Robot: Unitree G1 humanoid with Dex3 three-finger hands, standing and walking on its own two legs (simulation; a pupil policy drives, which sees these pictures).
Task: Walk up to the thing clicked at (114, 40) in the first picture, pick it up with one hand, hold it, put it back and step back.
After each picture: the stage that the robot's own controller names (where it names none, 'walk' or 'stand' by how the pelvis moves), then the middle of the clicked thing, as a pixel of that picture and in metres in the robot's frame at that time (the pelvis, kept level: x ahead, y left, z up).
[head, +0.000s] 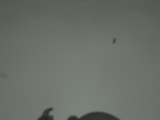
stand; (114, 40) +1.96 -0.57 -0.72
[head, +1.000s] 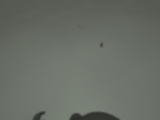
walk; (101, 44) +1.90 -0.08 -0.69
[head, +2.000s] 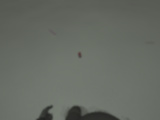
walk; (79, 55) +1.29 +0.33 -0.72
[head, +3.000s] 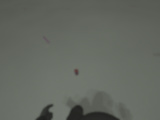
walk; (76, 72) +0.83 +0.31 -0.72
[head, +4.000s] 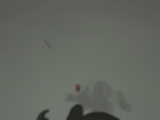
walk; (77, 88) +0.53 +0.23 -0.71
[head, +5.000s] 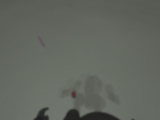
stand; (73, 94) +0.40 +0.18 -0.70
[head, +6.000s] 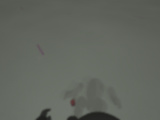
stand; (72, 103) +0.35 +0.20 -0.72
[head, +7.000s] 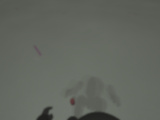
stand; (72, 102) +0.35 +0.22 -0.73
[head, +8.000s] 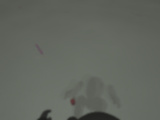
stand; (72, 102) +0.35 +0.21 -0.73
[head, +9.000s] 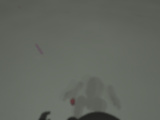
stand; (72, 102) +0.35 +0.21 -0.73
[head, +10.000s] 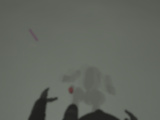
go down; (71, 90) +0.38 +0.20 -0.68
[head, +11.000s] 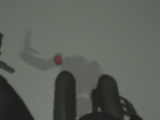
go down; (58, 60) +0.42 +0.26 -0.29
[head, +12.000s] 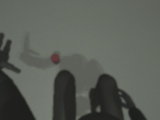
close in; (55, 59) +0.42 +0.27 -0.28
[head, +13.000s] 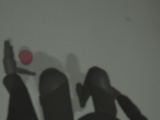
close; (26, 58) +0.39 +0.30 -0.22
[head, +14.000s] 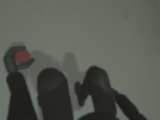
close; (23, 58) +0.39 +0.30 -0.22
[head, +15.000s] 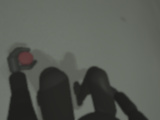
lift; (26, 59) +0.37 +0.29 -0.22
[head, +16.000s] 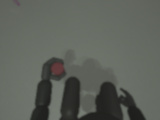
lift; (59, 70) +0.32 +0.23 -0.03
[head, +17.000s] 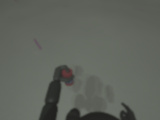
hold; (68, 77) +0.32 +0.17 +0.02
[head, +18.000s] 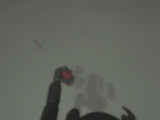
hold; (68, 77) +0.32 +0.17 +0.00
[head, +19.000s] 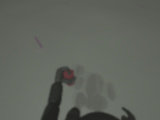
hold; (69, 77) +0.32 +0.16 +0.00
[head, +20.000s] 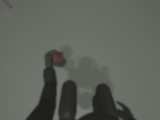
crouch; (59, 60) +0.42 +0.22 -0.09
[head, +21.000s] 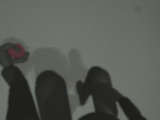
lower; (19, 54) +0.40 +0.32 -0.22
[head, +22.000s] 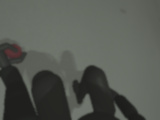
lower; (15, 54) +0.41 +0.32 -0.22
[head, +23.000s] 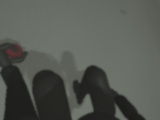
lower; (16, 54) +0.41 +0.32 -0.22
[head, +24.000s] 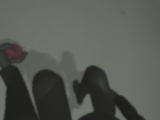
lower; (16, 54) +0.41 +0.32 -0.22
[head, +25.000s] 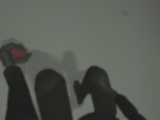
loosen; (20, 54) +0.40 +0.31 -0.22
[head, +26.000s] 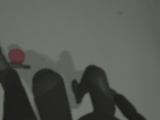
withdraw; (17, 57) +0.39 +0.30 -0.22
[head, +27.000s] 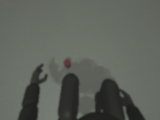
walk; (67, 64) +0.44 +0.24 -0.35
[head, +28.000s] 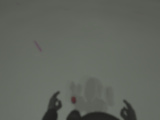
stand; (73, 100) +0.36 +0.18 -0.66
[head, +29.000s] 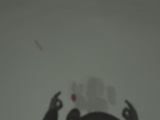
stand; (73, 97) +0.38 +0.20 -0.66
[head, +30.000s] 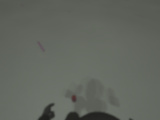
stand; (74, 98) +0.39 +0.19 -0.70
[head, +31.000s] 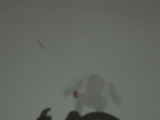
walk; (75, 94) +0.41 +0.19 -0.72
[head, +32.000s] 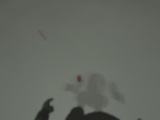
walk; (79, 78) +0.58 +0.19 -0.71
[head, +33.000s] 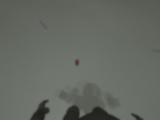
walk; (77, 62) +0.87 +0.22 -0.71
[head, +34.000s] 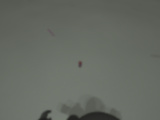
stand; (80, 64) +1.01 +0.21 -0.72
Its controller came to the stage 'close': yes
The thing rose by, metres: 0.72
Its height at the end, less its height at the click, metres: +0.00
